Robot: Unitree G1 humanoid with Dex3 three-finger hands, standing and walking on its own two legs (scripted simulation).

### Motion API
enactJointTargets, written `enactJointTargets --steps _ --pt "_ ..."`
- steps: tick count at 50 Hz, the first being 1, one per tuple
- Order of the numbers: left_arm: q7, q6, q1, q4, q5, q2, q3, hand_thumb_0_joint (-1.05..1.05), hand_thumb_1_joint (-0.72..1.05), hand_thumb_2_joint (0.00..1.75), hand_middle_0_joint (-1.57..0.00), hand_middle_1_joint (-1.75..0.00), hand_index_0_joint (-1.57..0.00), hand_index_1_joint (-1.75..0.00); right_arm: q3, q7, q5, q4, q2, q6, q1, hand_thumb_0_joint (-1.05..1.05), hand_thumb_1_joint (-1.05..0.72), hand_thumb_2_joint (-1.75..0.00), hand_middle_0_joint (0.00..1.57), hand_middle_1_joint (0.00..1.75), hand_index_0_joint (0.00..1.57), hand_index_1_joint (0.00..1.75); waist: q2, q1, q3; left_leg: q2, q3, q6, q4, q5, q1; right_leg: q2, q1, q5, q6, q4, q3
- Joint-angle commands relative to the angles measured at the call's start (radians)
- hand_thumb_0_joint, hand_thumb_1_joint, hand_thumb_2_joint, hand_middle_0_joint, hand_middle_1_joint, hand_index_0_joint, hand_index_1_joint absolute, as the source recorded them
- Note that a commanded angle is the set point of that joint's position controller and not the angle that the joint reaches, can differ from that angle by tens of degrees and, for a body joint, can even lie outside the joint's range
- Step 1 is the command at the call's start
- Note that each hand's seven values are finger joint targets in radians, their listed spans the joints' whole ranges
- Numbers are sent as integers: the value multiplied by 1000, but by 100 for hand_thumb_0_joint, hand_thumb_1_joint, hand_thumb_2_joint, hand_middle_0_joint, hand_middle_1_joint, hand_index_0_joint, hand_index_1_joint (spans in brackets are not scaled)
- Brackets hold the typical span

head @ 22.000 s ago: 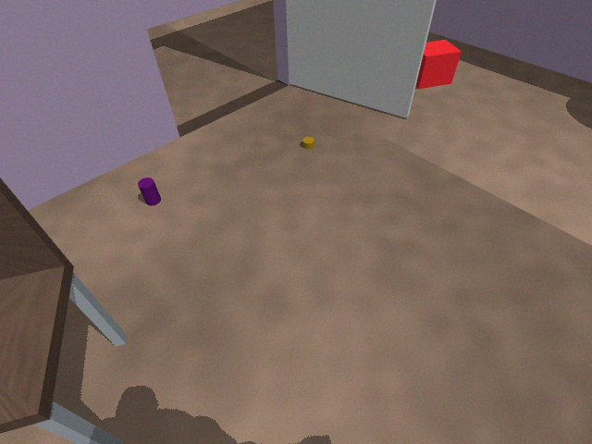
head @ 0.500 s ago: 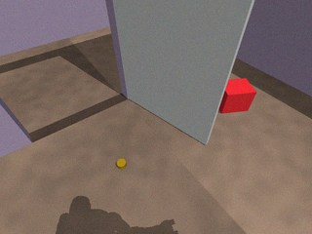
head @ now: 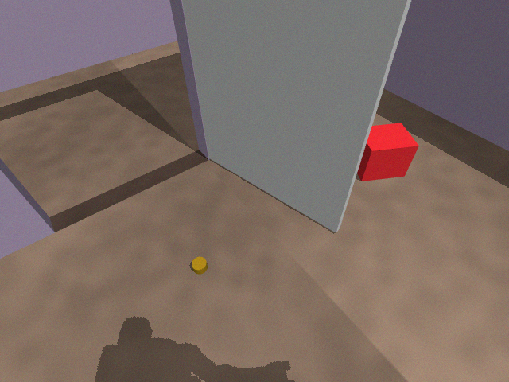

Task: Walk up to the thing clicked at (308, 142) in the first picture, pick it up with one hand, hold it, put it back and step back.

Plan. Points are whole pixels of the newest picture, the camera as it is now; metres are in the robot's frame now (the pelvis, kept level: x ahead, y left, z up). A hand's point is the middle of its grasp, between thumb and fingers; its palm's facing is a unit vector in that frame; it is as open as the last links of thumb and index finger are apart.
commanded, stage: stand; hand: left
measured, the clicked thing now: (199, 265) +0.75 +0.27 -0.76
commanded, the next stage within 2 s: walk up in 0.64 s
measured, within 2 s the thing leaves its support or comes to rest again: neither
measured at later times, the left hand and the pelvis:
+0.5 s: hand out of the picture +0.06 +0.25 -0.16, palm faces -0.02 -0.94 -0.35, open 7.4 cm; pelvis -0.01 +0.00 +0.00, yaw +1 degrees
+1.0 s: hand out of the picture +0.11 +0.24 -0.15, palm faces +0.01 -0.91 -0.42, open 7.4 cm; pelvis +0.06 -0.04 -0.02, yaw +0 degrees
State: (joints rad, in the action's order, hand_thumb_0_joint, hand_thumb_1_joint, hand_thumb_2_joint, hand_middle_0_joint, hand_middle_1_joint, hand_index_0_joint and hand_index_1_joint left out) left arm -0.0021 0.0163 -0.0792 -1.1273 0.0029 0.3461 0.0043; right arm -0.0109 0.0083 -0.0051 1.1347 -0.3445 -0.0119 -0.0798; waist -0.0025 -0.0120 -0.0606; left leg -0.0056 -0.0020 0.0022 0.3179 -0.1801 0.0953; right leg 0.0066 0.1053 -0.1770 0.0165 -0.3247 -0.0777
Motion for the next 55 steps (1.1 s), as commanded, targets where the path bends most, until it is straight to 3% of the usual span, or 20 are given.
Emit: enactJointTargets --steps 1,22,31,32,33,35,36,37,38,39,41,42,44,45,46,47,48,50,52,55 --pt "-9 23 41 49 1 217 -42 0 90 90 -20 -30 -20 -30 -38 -11 -1 -51 -214 -22 37 0 -90 -90 20 30 20 30 8 0 69 122 -93 17 -64 62 10 -112 6 117 -29 54 -70" --pt "-7 23 0 47 1 223 -36 0 90 90 -20 -30 -20 -30 -34 -8 -3 -38 -222 -22 7 0 -90 -90 20 30 20 30 2 5 70 120 -112 20 -65 30 21 -115 29 51 -35 63 -66" --pt "-7 24 -10 51 1 225 -33 0 90 90 -20 -30 -20 -30 -30 -9 -1 -42 -223 -24 4 0 -90 -90 20 30 20 30 -2 7 86 125 -110 23 -47 109 -1 -121 13 124 -37 49 -63" --pt "15 29 -68 102 17 279 -81 0 90 90 -20 -30 -20 -30 -77 7 -15 -99 -288 -34 -64 0 -90 -90 20 30 20 30 -2 2 178 86 -111 86 16 -342 -30 -54 -7 -297 -75 -26 -38" --pt "23 26 -72 97 27 279 -88 0 90 90 -20 -30 -20 -30 -87 13 -25 -92 -295 -35 -93 0 -90 -90 20 30 20 30 13 0 105 112 -166 106 0 -519 18 -54 97 -456 -90 -64 -60" --pt "35 23 -1 145 31 238 -90 0 90 90 -20 -30 -20 -30 -107 15 -28 -110 -312 -36 -133 0 -90 -90 20 30 20 30 90 -39 -52 211 -306 164 -105 -588 -27 -14 363 -392 -75 -205 -1" --pt "36 24 29 163 28 223 -92 0 90 90 -20 -30 -20 -30 -121 13 -29 -116 -324 -41 -154 0 -90 -90 20 30 20 30 131 -55 -112 298 -394 205 -169 -536 -48 -1 449 -265 -54 -341 41" --pt "34 30 28 182 29 238 -96 0 90 90 -20 -30 -20 -30 -129 12 -32 -136 -341 -50 -152 0 -90 -90 20 30 20 30 130 -57 -126 360 -447 255 -181 -414 -78 -51 512 -276 -45 -415 17" --pt "38 36 29 196 28 248 -98 0 90 90 -20 -30 -20 -30 -125 11 -31 -149 -319 -55 -174 0 -90 -90 20 30 20 30 80 -56 -80 348 -435 261 -172 -358 -121 -64 517 -283 -44 -423 1" --pt "46 38 12 201 29 246 -101 0 90 90 -20 -30 -20 -30 -126 15 -31 -164 -313 -56 -188 0 -90 -90 20 30 20 30 88 -52 -39 323 -394 248 -166 -359 -129 -75 483 -289 -43 -405 7" --pt "59 43 -76 196 25 242 -108 0 90 90 -20 -30 -20 -30 -136 23 -33 -217 -335 -50 -77 0 -90 -90 20 30 20 30 196 7 -34 300 -291 224 -132 -324 -1 -106 303 -252 -43 -305 18" --pt "61 45 -119 183 27 243 -116 0 90 90 -20 -30 -20 -30 -131 28 -33 -239 -315 -46 -54 0 -90 -90 20 30 20 30 179 28 -19 242 -210 188 -87 -292 91 -72 170 -189 -44 -237 57" --pt "49 48 -308 119 31 254 -142 0 90 90 -20 -30 -20 -30 -113 32 -30 -274 -262 -34 -9 0 -90 -90 20 30 20 30 87 124 38 141 -79 119 157 -267 312 -5 -173 -41 -39 -154 116" --pt "36 55 -392 111 40 303 -161 0 90 90 -20 -30 -20 -30 -91 32 -28 -285 -198 -30 -50 0 -90 -90 20 30 20 30 -113 151 71 57 -11 88 390 -353 471 -39 -335 -158 -46 -83 27" --pt "24 66 -428 142 47 407 -184 0 90 90 -20 -30 -20 -30 -73 29 -18 -314 -150 -30 -66 0 -90 -90 20 30 20 30 -344 171 40 -105 -15 36 695 -460 642 -327 -264 -566 -126 167 -492" --pt "26 64 -305 197 40 426 -175 0 90 90 -20 -30 -20 -30 -100 20 -20 -303 -247 -23 -69 0 -90 -90 20 30 20 30 -171 117 -31 -27 -155 35 756 -378 583 -439 -84 -694 -227 231 -632" --pt "26 67 -211 241 24 384 -164 0 90 90 -20 -30 -20 -30 -109 22 -8 -273 -287 -27 -122 0 -90 -90 20 30 20 30 -67 65 -82 23 -168 35 764 -284 571 -406 -43 -617 -246 212 -523" --pt "20 73 -172 262 13 323 -147 0 90 90 -20 -30 -20 -30 -109 27 -4 -240 -280 -33 -193 0 -90 -90 20 30 20 30 -76 30 -96 54 -159 27 727 -188 523 -301 -13 -386 -206 182 -309" --pt "23 80 -188 269 9 300 -139 0 90 90 -20 -30 -20 -30 -105 38 -6 -229 -257 -33 -238 0 -90 -90 20 30 20 30 -100 19 -63 55 -133 10 658 -149 453 -258 -8 -127 -201 145 -158" --pt "23 84 -220 294 12 303 -144 0 90 90 -20 -30 -20 -30 -103 54 -13 -270 -240 -29 -204 0 -90 -90 20 30 20 30 -122 35 -65 56 -87 -11 505 -130 449 -255 -38 49 -228 108 -65"
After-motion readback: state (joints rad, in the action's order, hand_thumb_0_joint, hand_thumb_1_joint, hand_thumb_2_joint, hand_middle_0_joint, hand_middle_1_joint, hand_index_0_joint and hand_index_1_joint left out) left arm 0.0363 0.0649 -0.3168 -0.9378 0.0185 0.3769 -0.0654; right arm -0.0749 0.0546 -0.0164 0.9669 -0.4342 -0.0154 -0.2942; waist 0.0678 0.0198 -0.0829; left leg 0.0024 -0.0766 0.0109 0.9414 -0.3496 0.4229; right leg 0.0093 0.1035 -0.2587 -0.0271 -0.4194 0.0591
